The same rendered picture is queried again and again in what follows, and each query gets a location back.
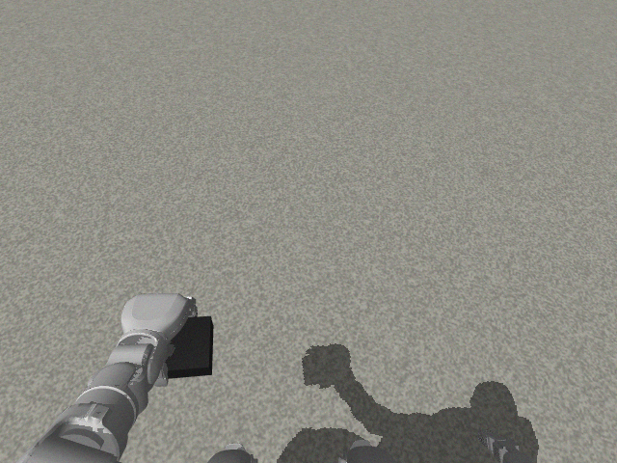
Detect left robot arm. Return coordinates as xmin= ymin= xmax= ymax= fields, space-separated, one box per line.
xmin=15 ymin=329 xmax=168 ymax=463

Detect left robot hand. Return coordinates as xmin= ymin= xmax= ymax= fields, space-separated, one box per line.
xmin=121 ymin=293 xmax=198 ymax=387

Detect right robot hand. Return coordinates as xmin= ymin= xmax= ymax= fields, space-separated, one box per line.
xmin=478 ymin=429 xmax=534 ymax=463

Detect small box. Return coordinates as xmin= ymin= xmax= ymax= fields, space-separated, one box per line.
xmin=164 ymin=316 xmax=213 ymax=379

